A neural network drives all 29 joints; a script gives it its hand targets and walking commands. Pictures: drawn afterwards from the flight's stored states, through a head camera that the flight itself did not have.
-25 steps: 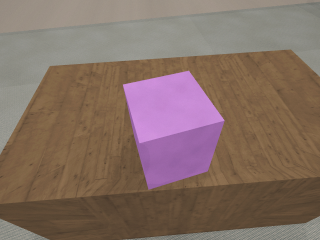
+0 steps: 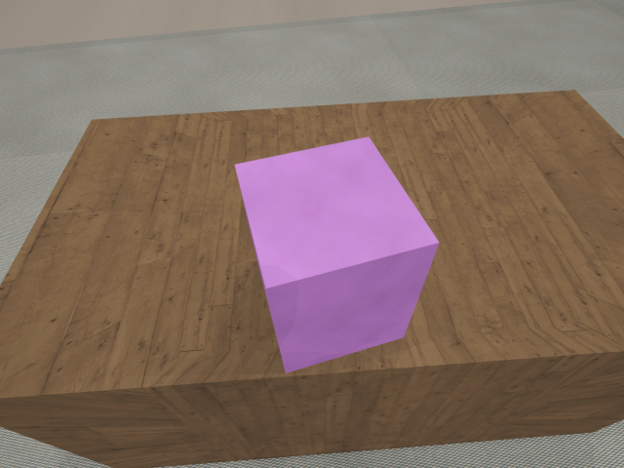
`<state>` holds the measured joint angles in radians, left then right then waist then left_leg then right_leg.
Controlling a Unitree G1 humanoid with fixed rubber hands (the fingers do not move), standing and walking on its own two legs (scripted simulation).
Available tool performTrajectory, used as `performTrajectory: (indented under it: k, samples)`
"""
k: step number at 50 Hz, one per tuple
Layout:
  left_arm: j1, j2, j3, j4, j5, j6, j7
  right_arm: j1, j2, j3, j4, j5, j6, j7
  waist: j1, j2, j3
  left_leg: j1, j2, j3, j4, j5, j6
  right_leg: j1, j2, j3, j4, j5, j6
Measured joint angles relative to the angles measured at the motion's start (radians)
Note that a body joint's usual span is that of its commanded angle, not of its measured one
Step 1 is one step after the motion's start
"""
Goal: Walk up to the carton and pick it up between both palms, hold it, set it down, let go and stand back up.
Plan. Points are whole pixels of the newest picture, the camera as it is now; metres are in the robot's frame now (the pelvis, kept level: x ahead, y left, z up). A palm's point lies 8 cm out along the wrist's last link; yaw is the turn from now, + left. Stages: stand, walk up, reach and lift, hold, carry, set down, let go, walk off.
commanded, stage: stand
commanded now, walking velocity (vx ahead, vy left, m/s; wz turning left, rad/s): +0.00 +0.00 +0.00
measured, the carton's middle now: (326, 258) +0.40 -0.01 +0.01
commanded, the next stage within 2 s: none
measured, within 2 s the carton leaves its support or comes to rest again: neither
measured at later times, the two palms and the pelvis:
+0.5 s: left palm out of the picture +0.00 +0.20 -0.16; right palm out of the picture -0.03 -0.20 -0.15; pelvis +0.02 +0.00 -0.01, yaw +0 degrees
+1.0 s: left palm out of the picture +0.02 +0.20 -0.15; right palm out of the picture -0.03 -0.22 -0.15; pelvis +0.01 -0.01 +0.00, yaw +1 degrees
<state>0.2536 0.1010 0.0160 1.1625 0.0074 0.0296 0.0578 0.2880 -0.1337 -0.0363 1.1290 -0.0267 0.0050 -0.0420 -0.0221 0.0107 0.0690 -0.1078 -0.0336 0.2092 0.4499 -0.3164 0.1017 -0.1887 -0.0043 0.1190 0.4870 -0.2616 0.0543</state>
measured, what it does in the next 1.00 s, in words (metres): stands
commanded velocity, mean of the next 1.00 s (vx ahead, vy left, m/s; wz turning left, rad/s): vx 0.00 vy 0.00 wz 0.00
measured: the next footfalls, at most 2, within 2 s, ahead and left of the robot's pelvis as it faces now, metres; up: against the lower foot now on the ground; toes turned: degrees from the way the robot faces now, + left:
none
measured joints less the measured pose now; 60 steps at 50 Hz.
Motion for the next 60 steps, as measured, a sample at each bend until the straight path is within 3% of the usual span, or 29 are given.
performTrajectory:
  k: [15, 39, 60]
  samples:
    - [0.014, -0.003, -0.006, 0.003, 0.003, -0.005, 0.0, 0.018, 0.015, 0.011, 0.008, 0.007, -0.001, -0.01, 0.012, -0.015, -0.001, 0.002, -0.004, 0.004, 0.007, -0.021, -0.001, -0.007, -0.005, -0.002, 0.023, -0.028, 0.0]
    - [-0.033, 0.017, -0.008, -0.022, 0.001, 0.01, 0.001, 0.034, 0.036, 0.018, 0.016, 0.004, 0.001, -0.008, -0.013, 0.001, 0.011, 0.007, 0.006, 0.0, 0.029, -0.037, -0.009, 0.003, -0.006, -0.026, 0.036, -0.04, -0.005]
    - [0.01, 0.002, -0.004, -0.002, 0.002, -0.001, 0.0, 0.031, 0.009, 0.012, 0.007, 0.008, 0.0, -0.008, 0.004, -0.012, -0.005, 0.007, 0.025, -0.006, 0.026, -0.03, -0.024, 0.009, 0.007, -0.041, 0.018, -0.026, -0.02]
